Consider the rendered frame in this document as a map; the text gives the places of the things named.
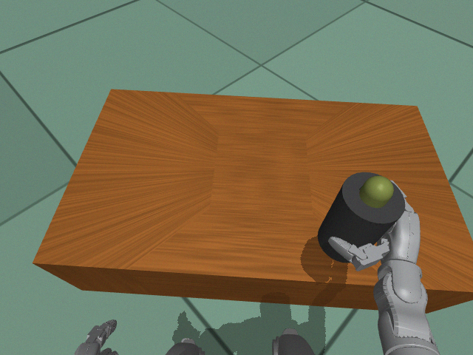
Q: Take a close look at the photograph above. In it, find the right robot hand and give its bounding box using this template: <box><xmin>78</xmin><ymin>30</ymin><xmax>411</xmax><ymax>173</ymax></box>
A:
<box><xmin>328</xmin><ymin>180</ymin><xmax>421</xmax><ymax>271</ymax></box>

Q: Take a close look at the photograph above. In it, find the right robot arm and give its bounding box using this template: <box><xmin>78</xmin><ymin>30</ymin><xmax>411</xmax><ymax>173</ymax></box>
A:
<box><xmin>373</xmin><ymin>259</ymin><xmax>440</xmax><ymax>355</ymax></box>

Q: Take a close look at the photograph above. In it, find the bottle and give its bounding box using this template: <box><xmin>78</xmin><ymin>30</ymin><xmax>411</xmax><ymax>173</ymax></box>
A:
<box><xmin>318</xmin><ymin>172</ymin><xmax>405</xmax><ymax>263</ymax></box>

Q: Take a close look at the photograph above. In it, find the left robot hand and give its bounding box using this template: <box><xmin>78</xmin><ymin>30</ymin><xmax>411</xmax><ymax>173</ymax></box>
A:
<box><xmin>74</xmin><ymin>319</ymin><xmax>118</xmax><ymax>355</ymax></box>

